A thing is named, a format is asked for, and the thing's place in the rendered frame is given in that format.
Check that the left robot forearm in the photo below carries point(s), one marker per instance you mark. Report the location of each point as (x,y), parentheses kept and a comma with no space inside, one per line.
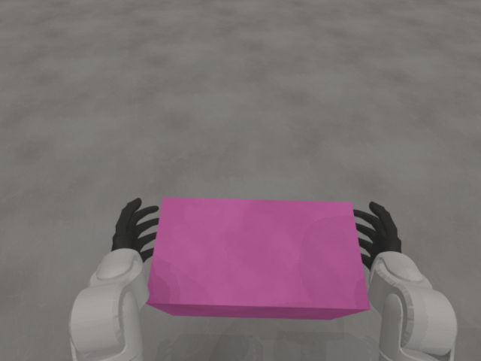
(104,322)

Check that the right robot hand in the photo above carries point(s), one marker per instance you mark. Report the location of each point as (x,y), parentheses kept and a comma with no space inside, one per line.
(385,238)

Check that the carton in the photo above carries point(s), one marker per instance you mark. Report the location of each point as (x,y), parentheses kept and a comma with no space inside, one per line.
(258,259)

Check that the left robot hand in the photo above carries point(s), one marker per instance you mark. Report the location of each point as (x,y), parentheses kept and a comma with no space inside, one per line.
(127,232)

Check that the right robot forearm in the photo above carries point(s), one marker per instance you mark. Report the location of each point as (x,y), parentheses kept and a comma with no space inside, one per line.
(418,323)

